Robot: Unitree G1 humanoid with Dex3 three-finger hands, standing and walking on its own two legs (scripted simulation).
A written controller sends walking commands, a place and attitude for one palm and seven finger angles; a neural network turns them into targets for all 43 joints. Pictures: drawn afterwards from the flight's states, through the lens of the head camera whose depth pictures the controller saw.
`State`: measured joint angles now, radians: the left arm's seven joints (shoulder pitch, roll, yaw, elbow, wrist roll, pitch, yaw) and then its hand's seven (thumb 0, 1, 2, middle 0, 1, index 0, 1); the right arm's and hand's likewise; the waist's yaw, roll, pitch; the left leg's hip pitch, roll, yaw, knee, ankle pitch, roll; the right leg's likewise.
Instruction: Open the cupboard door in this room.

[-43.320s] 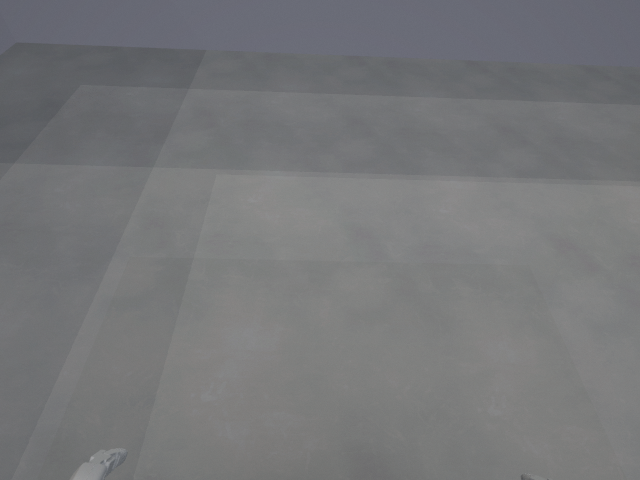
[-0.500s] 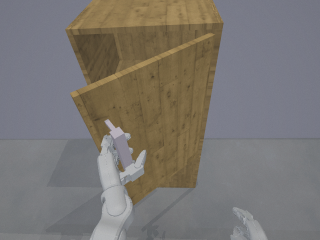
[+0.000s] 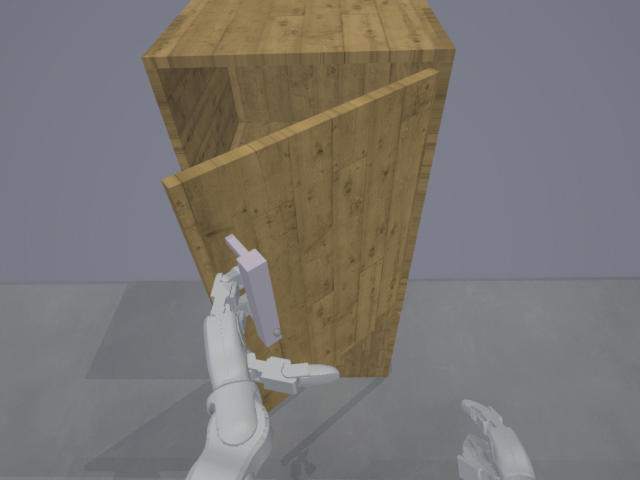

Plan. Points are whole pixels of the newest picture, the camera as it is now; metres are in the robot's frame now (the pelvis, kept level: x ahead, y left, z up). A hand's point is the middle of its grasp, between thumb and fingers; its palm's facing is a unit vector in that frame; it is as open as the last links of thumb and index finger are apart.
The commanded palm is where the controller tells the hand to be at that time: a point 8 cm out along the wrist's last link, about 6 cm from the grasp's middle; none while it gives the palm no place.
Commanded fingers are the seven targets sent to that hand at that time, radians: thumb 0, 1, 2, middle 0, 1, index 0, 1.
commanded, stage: open thumb and fingers to let go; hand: left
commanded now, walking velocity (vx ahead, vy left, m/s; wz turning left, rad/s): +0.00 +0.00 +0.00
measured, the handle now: (252, 291) +0.33 +0.10 +0.09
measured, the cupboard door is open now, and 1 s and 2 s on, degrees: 39 42 42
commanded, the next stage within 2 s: slide the hand sideways off the handle in 0.02 s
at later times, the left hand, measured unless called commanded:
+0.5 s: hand (279, 360) +0.24 +0.06 +0.09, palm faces -0.04 -1.00 +0.02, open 16.4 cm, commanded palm +0.21 +0.11 +0.09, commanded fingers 0.00 -0.50 0.30 -0.15 -0.30 -0.15 -0.30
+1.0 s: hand (234, 388) +0.21 +0.10 +0.08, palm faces -0.02 -1.00 +0.01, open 16.2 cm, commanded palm +0.17 +0.16 +0.09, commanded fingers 0.00 -0.50 0.30 -0.15 -0.30 -0.15 -0.30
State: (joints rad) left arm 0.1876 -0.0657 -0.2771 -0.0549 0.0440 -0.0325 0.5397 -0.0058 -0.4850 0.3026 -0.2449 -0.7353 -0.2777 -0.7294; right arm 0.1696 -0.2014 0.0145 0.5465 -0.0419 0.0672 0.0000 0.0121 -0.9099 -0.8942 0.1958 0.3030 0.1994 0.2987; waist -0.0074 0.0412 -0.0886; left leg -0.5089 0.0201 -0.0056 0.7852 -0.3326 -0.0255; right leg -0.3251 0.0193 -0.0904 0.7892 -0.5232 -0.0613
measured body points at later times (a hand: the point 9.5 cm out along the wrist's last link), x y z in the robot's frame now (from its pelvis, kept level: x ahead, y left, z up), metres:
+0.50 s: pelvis -0.03 +0.03 +0.00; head -0.03 +0.02 +0.45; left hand +0.23 +0.11 +0.09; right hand +0.13 -0.19 -0.09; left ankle +0.04 +0.14 -0.70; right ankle -0.07 -0.07 -0.70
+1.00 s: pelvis -0.02 +0.02 +0.00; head -0.01 +0.01 +0.45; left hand +0.20 +0.16 +0.08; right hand +0.17 -0.19 -0.07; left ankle +0.04 +0.14 -0.70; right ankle -0.07 -0.07 -0.70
